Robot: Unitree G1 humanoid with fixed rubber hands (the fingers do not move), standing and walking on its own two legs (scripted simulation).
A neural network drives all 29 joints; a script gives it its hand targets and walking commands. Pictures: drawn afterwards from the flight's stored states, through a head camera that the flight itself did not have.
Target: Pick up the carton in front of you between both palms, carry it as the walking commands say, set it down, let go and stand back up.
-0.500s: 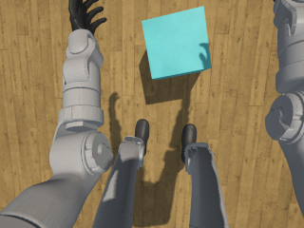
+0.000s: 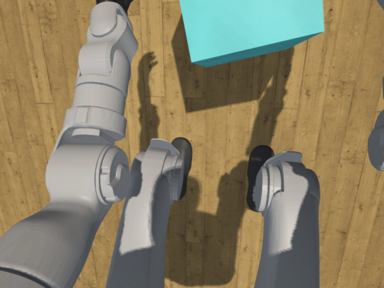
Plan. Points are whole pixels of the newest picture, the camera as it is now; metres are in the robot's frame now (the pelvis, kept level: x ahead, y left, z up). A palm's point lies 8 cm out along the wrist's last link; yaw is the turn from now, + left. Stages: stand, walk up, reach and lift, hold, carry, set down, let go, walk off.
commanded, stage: reach and lift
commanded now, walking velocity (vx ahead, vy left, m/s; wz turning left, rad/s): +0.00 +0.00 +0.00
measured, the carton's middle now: (241, 3) +0.57 -0.04 -0.33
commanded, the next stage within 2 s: none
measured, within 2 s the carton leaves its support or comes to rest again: leaves its support in 1.18 s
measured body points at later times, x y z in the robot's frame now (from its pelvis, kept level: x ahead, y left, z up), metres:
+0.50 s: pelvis -0.01 -0.01 -0.08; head +0.38 -0.05 +0.12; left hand +0.56 +0.14 -0.27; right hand +0.60 -0.21 -0.27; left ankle +0.10 +0.13 -0.42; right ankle +0.09 -0.12 -0.42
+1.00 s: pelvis -0.01 -0.01 -0.09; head +0.37 -0.05 +0.13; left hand +0.56 +0.12 -0.26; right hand +0.59 -0.19 -0.26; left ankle +0.10 +0.13 -0.42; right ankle +0.09 -0.12 -0.42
